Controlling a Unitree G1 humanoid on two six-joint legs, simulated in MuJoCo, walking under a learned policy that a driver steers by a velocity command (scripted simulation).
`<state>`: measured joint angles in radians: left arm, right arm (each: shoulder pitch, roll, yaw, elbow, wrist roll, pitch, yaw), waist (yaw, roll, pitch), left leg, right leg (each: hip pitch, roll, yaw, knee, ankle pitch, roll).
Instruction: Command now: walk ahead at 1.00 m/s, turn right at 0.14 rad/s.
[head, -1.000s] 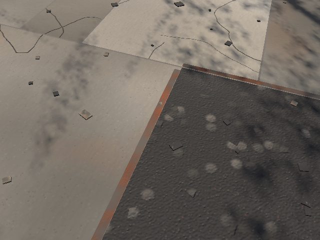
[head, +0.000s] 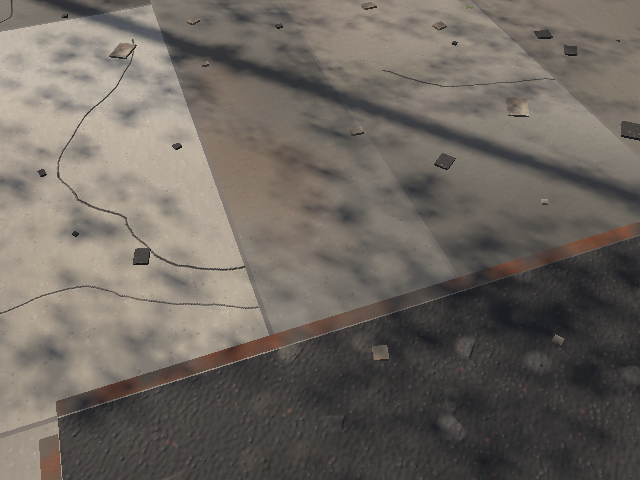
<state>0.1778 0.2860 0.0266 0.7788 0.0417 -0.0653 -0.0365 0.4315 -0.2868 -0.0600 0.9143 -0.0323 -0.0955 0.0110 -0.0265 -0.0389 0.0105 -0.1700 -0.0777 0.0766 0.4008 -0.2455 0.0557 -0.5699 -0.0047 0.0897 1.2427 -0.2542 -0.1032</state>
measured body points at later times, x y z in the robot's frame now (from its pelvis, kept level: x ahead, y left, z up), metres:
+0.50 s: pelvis +0.47 -0.02 +0.00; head +0.49 -0.02 +0.45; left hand +0.40 +0.26 -0.12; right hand +0.67 -0.26 -0.11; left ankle +0.53 +0.12 -0.64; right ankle +0.41 -0.12 -0.74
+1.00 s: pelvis +0.91 +0.13 +0.00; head +0.94 +0.14 +0.44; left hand +0.99 +0.45 -0.06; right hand +1.07 -0.11 -0.13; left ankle +0.79 +0.10 -0.74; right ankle +1.20 +0.09 -0.68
